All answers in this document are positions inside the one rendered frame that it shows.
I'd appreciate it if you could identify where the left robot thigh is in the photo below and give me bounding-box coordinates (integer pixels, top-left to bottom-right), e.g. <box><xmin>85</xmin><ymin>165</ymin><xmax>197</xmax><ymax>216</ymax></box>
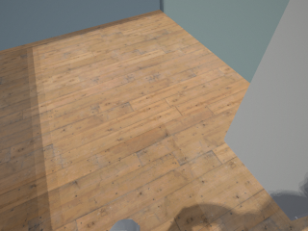
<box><xmin>109</xmin><ymin>218</ymin><xmax>141</xmax><ymax>231</ymax></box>

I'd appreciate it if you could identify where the fridge door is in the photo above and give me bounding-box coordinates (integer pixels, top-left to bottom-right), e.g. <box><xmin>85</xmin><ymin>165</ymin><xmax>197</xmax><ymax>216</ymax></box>
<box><xmin>224</xmin><ymin>0</ymin><xmax>308</xmax><ymax>218</ymax></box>

